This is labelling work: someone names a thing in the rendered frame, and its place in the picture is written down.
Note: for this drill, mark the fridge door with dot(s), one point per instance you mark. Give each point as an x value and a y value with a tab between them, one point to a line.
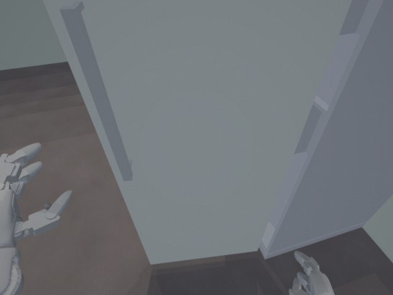
210	98

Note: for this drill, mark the handle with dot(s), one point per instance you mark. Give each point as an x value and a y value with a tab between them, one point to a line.
81	42

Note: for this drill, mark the left robot forearm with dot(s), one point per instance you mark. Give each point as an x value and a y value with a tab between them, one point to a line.
11	277

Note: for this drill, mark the robot left hand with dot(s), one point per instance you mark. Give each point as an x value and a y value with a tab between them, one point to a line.
12	186

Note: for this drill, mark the robot right hand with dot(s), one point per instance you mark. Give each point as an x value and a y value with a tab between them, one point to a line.
316	284

